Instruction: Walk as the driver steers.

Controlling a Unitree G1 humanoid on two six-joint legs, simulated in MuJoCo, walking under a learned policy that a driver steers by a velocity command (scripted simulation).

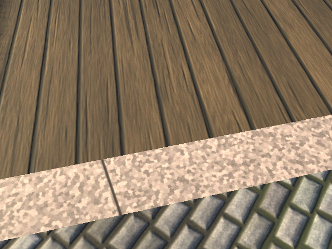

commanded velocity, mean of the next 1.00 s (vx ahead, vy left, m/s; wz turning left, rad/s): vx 0.50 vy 0.00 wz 0.19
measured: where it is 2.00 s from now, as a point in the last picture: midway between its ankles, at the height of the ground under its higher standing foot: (108, 130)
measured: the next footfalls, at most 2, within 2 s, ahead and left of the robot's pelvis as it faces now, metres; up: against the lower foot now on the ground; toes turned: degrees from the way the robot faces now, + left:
left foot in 0.38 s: +0.40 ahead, +0.13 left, +0.00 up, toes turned -2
right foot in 0.88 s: +0.72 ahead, -0.01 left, +0.00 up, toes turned +13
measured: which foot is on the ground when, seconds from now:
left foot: up 0.00-0.36, down 0.38-0.90, up 0.92-1.00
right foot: down 0.00-0.40, up 0.42-0.86, down 0.88-1.00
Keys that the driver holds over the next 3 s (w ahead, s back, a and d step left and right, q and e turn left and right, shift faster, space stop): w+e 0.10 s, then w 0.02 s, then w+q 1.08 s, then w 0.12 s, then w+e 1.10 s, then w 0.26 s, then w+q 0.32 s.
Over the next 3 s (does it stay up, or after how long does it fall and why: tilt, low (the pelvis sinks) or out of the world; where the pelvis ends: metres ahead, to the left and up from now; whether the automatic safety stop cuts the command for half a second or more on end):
stays up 1.58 0.31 -0.11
